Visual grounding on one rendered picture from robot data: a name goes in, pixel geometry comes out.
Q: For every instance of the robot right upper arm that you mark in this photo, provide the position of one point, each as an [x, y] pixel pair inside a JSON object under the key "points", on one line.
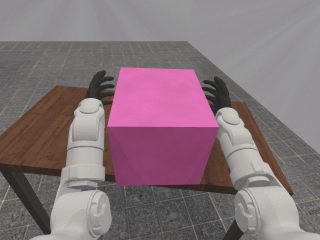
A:
{"points": [[269, 213]]}

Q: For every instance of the robot left forearm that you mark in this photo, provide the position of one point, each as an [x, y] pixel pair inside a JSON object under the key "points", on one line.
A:
{"points": [[84, 162]]}

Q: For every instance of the robot left upper arm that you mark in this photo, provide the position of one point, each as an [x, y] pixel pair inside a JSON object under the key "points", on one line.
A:
{"points": [[83, 215]]}

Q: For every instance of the carton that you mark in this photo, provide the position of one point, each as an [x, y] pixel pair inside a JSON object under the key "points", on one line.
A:
{"points": [[161, 127]]}

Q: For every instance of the right robot hand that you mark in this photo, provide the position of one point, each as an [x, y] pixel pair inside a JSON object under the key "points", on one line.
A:
{"points": [[221, 99]]}

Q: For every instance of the table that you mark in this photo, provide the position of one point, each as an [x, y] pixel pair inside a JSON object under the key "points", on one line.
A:
{"points": [[37, 144]]}

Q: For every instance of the robot right forearm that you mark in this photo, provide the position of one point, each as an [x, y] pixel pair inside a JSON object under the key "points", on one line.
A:
{"points": [[248, 170]]}

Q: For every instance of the left robot hand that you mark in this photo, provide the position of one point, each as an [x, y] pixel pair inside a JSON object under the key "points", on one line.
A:
{"points": [[95, 87]]}

